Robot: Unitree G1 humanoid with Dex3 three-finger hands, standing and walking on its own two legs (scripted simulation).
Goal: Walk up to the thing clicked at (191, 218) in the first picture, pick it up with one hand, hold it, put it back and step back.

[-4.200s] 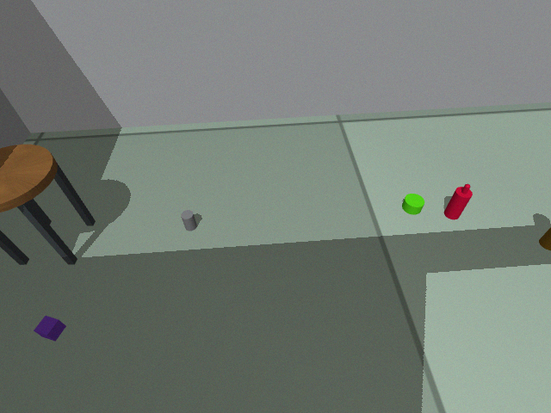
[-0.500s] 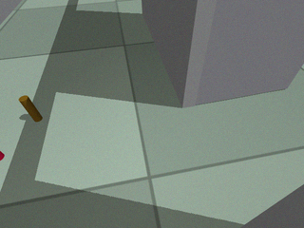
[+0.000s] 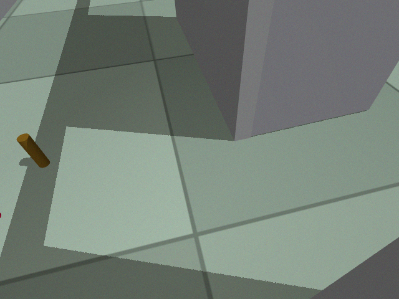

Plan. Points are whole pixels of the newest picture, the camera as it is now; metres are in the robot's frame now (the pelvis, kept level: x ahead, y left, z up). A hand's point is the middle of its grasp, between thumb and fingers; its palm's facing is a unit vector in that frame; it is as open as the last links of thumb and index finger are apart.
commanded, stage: walk up
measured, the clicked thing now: out of the picture -0.52 +0.97 -0.72
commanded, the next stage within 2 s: stand in 0.10 s
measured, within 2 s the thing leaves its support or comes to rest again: neither
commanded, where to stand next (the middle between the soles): +0.07 +0.02 m, yaw +4 degrees
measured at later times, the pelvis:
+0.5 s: pelvis +0.00 +0.01 +0.01, yaw +2 degrees
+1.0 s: pelvis +0.00 +0.01 +0.01, yaw +3 degrees
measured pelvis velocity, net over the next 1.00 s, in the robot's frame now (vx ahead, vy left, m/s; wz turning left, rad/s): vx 0.00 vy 0.01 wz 0.06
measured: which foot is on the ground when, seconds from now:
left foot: down 0.00-1.00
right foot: down 0.00-1.00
